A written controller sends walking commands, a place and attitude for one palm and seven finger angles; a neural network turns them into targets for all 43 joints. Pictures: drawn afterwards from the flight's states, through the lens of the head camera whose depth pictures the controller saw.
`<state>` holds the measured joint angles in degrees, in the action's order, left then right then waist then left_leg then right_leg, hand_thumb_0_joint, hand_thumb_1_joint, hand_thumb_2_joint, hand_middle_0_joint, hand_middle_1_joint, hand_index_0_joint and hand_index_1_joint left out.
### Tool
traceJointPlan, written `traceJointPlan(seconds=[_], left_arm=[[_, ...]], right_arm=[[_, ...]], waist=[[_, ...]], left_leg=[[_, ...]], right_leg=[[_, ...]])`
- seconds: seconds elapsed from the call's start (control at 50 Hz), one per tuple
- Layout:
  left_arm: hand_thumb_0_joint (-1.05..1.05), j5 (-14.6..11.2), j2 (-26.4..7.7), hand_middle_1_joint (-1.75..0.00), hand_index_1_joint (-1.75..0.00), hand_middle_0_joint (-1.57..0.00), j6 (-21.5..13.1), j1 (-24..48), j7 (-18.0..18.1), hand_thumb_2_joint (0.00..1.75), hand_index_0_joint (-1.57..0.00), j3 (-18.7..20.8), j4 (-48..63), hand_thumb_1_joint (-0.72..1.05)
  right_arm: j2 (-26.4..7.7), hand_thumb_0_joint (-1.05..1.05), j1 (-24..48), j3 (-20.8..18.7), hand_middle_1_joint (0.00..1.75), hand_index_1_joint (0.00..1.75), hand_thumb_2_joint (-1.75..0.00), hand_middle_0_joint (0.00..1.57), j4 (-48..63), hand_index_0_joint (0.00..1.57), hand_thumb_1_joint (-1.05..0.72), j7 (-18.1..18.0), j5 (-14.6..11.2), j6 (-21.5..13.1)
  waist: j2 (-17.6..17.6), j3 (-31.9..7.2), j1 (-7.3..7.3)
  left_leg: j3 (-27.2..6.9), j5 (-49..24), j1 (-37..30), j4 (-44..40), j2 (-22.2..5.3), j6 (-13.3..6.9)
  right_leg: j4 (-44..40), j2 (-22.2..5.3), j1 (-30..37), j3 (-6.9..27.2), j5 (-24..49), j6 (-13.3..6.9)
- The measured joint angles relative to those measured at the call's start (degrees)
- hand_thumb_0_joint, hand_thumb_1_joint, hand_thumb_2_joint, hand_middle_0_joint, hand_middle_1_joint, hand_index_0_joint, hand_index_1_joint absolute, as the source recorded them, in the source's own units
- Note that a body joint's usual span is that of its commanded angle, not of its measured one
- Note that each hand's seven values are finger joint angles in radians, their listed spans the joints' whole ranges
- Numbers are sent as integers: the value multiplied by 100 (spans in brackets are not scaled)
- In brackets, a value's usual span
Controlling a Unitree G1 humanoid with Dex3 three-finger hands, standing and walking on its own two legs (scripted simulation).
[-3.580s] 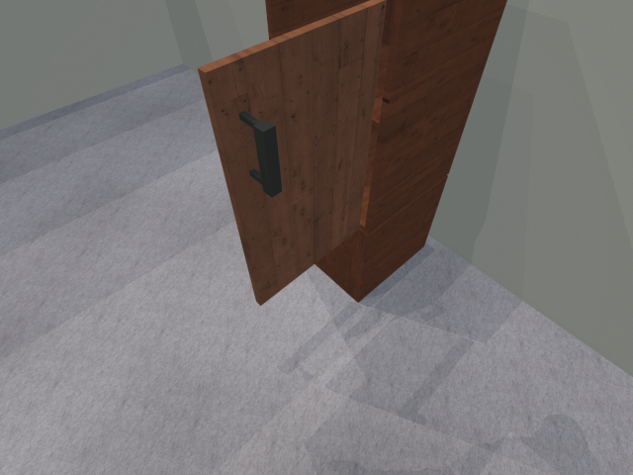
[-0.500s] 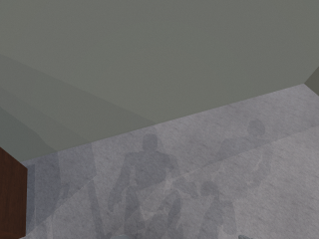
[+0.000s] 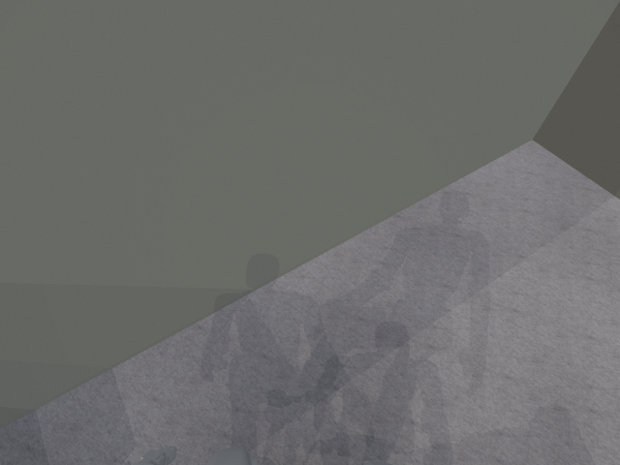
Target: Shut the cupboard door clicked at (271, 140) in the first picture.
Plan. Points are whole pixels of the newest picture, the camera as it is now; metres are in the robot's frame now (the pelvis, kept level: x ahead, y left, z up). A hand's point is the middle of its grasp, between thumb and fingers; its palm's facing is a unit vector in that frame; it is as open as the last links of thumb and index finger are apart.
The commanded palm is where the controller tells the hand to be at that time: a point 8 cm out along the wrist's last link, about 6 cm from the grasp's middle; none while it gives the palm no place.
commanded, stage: walk to a spot facing it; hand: left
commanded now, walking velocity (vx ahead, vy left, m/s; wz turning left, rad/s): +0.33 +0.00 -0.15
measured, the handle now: out of the picture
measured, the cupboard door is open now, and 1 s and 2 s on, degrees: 92 92 92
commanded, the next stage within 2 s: turn to face it in 0.12 s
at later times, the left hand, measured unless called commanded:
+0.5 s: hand (203, 342) +0.32 +0.19 -0.16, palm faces +0.03 -0.98 -0.18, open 7.3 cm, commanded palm none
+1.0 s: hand (182, 321) +0.35 +0.23 -0.15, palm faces +0.35 -0.89 -0.31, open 7.3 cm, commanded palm none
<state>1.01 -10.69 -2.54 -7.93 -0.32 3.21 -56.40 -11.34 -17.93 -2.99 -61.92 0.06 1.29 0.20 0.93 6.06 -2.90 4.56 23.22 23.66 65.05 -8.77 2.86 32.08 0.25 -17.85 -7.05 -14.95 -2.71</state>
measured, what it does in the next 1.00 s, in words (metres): walks ahead, turning left: left foot, then right foot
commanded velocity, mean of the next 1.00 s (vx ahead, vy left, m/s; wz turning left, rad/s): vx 0.05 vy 0.00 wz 0.44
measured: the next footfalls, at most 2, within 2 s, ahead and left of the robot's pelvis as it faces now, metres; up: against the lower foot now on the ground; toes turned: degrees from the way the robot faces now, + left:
left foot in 0.20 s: +0.23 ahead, +0.14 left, +0.00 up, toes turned +6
right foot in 0.48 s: +0.27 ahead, -0.13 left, +0.00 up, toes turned -5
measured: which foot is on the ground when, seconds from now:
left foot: up 0.00-0.18, down 0.20-0.50, up 0.52-0.72, down 0.74-1.00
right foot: down 0.00-0.22, up 0.24-0.46, down 0.48-0.72, up 0.74-0.98, down 1.00-1.00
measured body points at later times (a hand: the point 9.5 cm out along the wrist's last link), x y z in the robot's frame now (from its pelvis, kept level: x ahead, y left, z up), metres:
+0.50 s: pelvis +0.22 +0.01 +0.00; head +0.25 +0.01 +0.45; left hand +0.32 +0.24 -0.15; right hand +0.22 -0.23 -0.15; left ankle +0.19 +0.14 -0.73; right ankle +0.23 -0.12 -0.73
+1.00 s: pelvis +0.32 -0.02 +0.00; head +0.38 -0.01 +0.44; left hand +0.33 +0.27 -0.13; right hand +0.47 -0.23 -0.16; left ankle +0.28 +0.13 -0.73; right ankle +0.36 -0.13 -0.73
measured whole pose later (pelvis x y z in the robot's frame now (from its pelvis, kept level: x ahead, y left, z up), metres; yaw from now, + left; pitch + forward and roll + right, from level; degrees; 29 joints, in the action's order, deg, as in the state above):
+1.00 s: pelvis +0.32 -0.02 +0.00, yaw +21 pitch +2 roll +1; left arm 0.7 -13.4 1.2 -7.5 0.8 3.6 -51.3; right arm -13.6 -10.7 -4.0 -53.4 0.3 1.4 2.6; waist 1.8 4.4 -1.4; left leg -1.5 16.4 20.2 34.4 -1.7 2.2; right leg 35.7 -3.2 -19.1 -3.2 -19.4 3.0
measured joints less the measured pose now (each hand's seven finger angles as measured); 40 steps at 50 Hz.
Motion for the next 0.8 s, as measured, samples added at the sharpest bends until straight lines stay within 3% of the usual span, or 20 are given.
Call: traceJointPlan(seconds=[0.1,0.2,0.26,0.3,0.32,0.36,0.4,0.48,0.5,0.56,0.62,0.68,0.72,0.74,0.8], left_arm=[[0,14,-30,-30,-30,-20,-11,-458,14,90,-20,38,-353,94],[0,-13,14,-30,-30,-20,17,-866,-34,90,-20,18,-588,93],[0,-14,-24,-30,-30,-20,133,-949,-12,90,-20,17,-684,92],[1,-2,-46,-30,-30,-20,180,-827,4,90,-20,19,-724,92],[1,-2,-48,-30,-30,-20,192,-730,7,90,-20,21,-702,92],[1,-1,-10,-30,-30,-20,190,-512,11,90,-20,2,-602,92],[1,2,48,-30,-30,-20,168,-290,10,90,-20,-36,-471,92],[1,0,63,-30,-30,-20,78,36,8,90,-20,-71,-190,91],[0,13,57,-30,-30,-20,53,74,25,90,-20,-67,-145,91],[0,49,163,-30,-30,-20,64,203,83,90,-20,-79,-76,91],[0,61,171,-30,-30,-20,86,187,145,90,-20,-80,28,91],[0,56,89,-30,-30,-20,151,90,159,90,-21,-58,65,91],[0,14,23,-30,-30,-20,199,-18,147,90,-21,-31,90,91],[0,-18,4,-30,-30,-20,244,-93,135,90,-21,-23,111,91],[0,-33,-200,-30,-30,-20,489,-143,182,90,-21,46,58,91]], right_arm=[[170,1,500,13,30,30,-90,20,382,19,-91,74,7,-137],[202,1,821,73,30,30,-90,20,543,20,-91,107,9,-314],[289,0,921,118,30,30,-90,20,599,20,-91,36,90,-442],[352,0,830,149,30,30,-90,20,608,20,-90,-29,94,-477],[373,0,758,131,30,30,-90,20,582,20,-91,-78,70,-491],[298,-1,638,56,30,30,-90,20,495,20,-94,-175,37,-492],[190,-2,504,58,30,30,-90,20,362,20,-95,-172,39,-411],[122,-1,191,53,30,30,-90,20,115,20,-94,-116,-15,-138],[112,-1,118,48,30,30,-90,20,71,20,-93,-89,-33,-67],[20,0,108,-26,30,30,-90,20,-2,20,-92,-57,-54,163],[18,1,222,-44,30,30,-90,20,71,20,-92,-18,-81,258],[31,1,406,-33,30,30,-90,20,293,20,-91,59,-76,252],[-30,1,511,-24,30,30,-90,20,507,20,-91,107,-41,179],[-98,1,544,-41,30,30,-90,20,625,20,-91,120,-12,119],[-65,1,705,-51,30,30,-90,20,783,20,-91,62,22,26]], waist=[[-123,-207,95],[-103,-284,296],[-251,-300,324],[-272,-321,273],[-269,-324,257],[-220,-317,232],[-129,-319,187],[-172,-357,113],[-215,-406,116],[-89,-372,51],[-190,-266,49],[-340,-178,44],[-358,-126,41],[-267,-149,35],[-334,-165,18]], left_leg=[[54,-558,395,-1774,40,15],[185,-1257,-86,-3364,239,-82],[404,-971,-198,-2964,298,-367],[436,-791,-391,-3076,349,-386],[416,-826,-512,-3232,383,-324],[344,-892,-748,-3559,447,-334],[205,-904,-904,-3749,475,-332],[-86,-610,-1000,-3537,628,-202],[-134,-467,-953,-3357,684,-163],[-147,568,-521,-2001,660,-62],[31,816,-163,-1224,644,3],[263,282,-138,-1925,597,10],[380,-716,-298,-2790,598,-68],[318,-1149,-278,-2905,549,-236],[243,-509,-132,-2489,600,-408]], right_leg=[[-755,94,648,191,4,15],[-544,95,1116,360,-574,216],[1453,-31,453,498,-1291,162],[2707,-89,-117,471,-1240,201],[2923,-148,-310,431,-1155,250],[2550,-271,-473,348,-994,342],[1662,-325,-419,276,-788,404],[-12,-443,22,221,306,431],[-50,-509,116,182,24,402],[172,-592,280,-113,-501,365],[49,-749,583,-350,-551,415],[67,-912,765,-561,-717,496],[455,-1021,710,-666,-958,573],[963,-1009,510,-638,-1100,633],[2700,-780,-240,76,-1817,687]])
